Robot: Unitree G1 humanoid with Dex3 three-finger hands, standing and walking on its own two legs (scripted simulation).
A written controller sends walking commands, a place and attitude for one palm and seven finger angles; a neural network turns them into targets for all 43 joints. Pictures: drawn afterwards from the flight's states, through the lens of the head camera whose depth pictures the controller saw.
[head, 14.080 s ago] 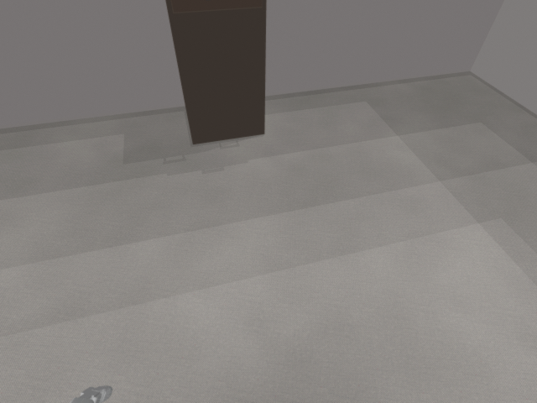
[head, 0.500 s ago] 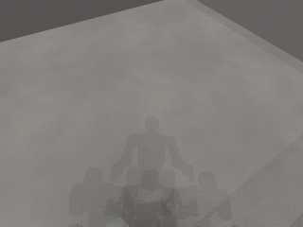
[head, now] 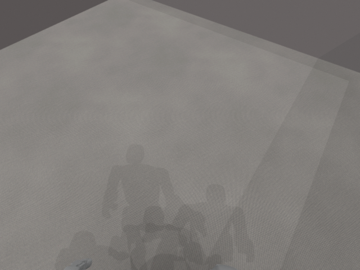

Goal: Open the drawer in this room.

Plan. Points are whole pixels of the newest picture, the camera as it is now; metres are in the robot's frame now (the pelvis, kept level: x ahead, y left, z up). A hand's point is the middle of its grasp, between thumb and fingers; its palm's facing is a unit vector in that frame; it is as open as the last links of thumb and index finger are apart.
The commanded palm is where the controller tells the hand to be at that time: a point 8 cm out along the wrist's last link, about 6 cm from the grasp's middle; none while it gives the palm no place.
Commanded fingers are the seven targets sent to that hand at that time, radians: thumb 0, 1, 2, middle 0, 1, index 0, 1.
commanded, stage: turn to face it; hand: left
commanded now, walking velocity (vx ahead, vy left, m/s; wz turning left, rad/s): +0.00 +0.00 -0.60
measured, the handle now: out of the picture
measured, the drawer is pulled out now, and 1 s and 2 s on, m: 0.00 0.00 0.00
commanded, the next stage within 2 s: none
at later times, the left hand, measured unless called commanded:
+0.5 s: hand out of the picture +0.12 +0.15 -0.16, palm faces -0.23 -0.94 -0.24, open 7.3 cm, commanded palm none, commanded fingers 0.00 0.90 0.90 -0.20 -0.30 -0.20 -0.30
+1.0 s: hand (130, 242) +0.20 +0.14 -0.16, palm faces -0.54 -0.81 -0.22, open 7.3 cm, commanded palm none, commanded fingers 0.00 0.90 0.90 -0.20 -0.30 -0.20 -0.30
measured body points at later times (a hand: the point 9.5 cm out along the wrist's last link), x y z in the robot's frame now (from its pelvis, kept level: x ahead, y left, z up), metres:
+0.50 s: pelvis +0.01 -0.03 +0.01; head +0.05 -0.05 +0.45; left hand +0.13 +0.20 -0.14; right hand +0.05 -0.31 -0.13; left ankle +0.04 +0.11 -0.69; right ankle +0.00 -0.12 -0.73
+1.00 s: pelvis +0.01 +0.01 +0.01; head +0.06 +0.01 +0.45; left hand +0.23 +0.18 -0.15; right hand -0.09 -0.22 -0.12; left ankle +0.05 +0.10 -0.73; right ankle -0.10 -0.11 -0.66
